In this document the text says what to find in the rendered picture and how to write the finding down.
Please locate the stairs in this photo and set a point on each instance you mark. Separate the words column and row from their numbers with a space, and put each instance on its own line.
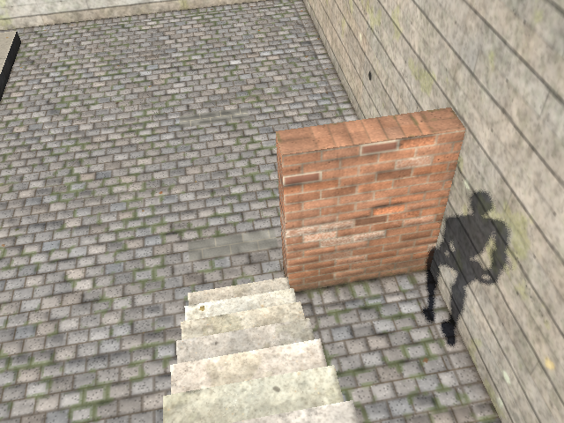
column 248, row 355

